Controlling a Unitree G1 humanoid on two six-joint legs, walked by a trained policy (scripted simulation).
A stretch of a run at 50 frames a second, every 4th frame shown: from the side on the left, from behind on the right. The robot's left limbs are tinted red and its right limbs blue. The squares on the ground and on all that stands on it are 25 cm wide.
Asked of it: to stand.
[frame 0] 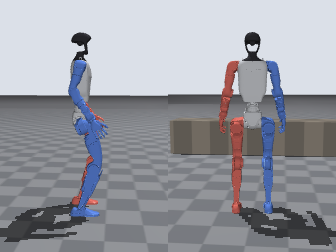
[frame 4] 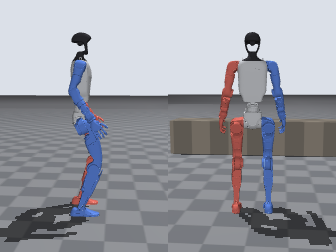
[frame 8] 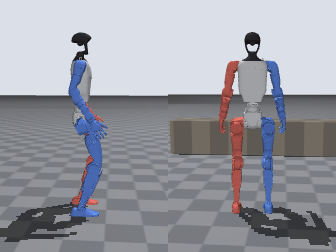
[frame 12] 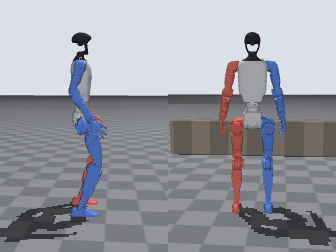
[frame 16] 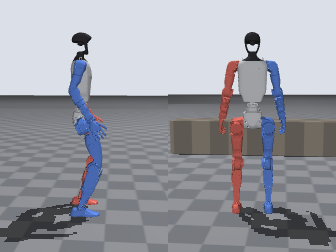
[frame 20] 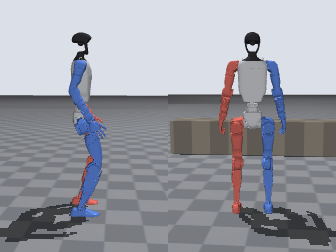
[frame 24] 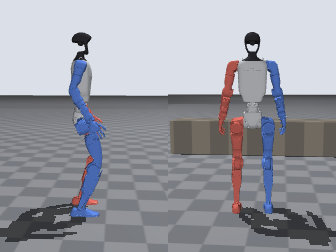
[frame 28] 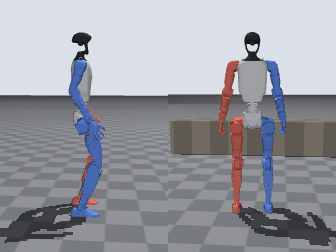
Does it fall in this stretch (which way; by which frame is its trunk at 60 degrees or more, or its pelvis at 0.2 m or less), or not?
no
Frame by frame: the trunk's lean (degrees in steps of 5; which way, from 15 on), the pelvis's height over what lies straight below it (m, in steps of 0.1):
0: 0, 0.8
4: 0, 0.8
8: 0, 0.8
12: 0, 0.8
16: 0, 0.8
20: 0, 0.8
24: 0, 0.8
28: 0, 0.8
